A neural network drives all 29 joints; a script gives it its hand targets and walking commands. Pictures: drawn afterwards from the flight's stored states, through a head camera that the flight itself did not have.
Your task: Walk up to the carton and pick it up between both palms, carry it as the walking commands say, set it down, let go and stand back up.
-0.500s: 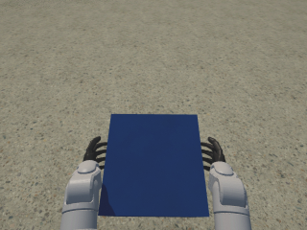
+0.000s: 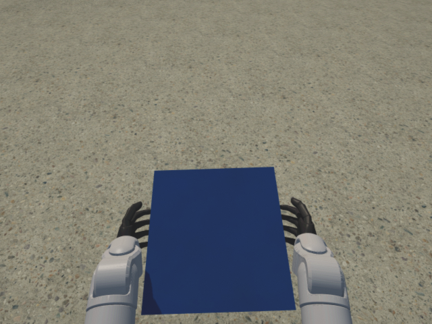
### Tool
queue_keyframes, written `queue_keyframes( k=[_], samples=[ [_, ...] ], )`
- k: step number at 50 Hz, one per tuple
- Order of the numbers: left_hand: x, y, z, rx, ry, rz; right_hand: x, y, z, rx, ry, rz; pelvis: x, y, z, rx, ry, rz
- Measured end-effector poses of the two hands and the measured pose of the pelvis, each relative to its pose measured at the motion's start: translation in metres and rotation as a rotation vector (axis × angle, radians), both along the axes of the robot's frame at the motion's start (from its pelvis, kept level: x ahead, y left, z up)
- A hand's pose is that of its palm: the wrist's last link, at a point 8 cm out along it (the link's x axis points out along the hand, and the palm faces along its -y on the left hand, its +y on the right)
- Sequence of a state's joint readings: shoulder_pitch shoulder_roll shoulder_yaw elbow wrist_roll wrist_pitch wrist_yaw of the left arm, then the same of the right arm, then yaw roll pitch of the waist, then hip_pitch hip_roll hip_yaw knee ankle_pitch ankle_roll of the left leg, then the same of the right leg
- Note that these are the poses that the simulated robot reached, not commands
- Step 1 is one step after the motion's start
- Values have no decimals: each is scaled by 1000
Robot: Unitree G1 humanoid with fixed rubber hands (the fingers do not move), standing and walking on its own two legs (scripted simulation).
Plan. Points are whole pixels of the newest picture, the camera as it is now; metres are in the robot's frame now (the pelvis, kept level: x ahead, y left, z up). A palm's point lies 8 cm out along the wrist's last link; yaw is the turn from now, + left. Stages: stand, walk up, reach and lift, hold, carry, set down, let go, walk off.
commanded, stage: carry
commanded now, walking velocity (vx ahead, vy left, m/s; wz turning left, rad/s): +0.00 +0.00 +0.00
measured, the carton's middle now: (216, 244) +0.32 +0.00 -0.05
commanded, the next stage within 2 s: hold in 0.90 s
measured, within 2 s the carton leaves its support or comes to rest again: neither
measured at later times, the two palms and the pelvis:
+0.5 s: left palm (127, 245) +0.28 +0.16 +0.03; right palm (305, 241) +0.29 -0.16 +0.04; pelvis +0.00 +0.00 +0.00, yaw +0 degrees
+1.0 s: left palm (127, 250) +0.27 +0.16 +0.02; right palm (305, 242) +0.28 -0.16 +0.04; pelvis +0.00 +0.00 +0.00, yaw +0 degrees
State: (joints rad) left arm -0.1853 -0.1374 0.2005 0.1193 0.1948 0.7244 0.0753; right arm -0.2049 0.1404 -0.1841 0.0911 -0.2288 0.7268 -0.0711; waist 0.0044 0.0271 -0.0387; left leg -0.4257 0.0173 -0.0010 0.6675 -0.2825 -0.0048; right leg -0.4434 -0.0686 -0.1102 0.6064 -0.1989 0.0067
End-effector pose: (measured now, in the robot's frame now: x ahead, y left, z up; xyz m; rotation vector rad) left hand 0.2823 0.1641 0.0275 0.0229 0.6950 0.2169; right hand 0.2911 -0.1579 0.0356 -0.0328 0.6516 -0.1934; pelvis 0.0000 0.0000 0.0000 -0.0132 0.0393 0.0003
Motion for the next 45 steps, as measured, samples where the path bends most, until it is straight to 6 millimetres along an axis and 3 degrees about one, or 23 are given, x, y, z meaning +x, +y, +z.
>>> queue_keyframes(
  k=[45],
  samples=[
    [-6,0,-1,-2,-10,0,-5,-1,-1,-1,-16,4,-4,-1,0,1,-5,0]
  ],
)
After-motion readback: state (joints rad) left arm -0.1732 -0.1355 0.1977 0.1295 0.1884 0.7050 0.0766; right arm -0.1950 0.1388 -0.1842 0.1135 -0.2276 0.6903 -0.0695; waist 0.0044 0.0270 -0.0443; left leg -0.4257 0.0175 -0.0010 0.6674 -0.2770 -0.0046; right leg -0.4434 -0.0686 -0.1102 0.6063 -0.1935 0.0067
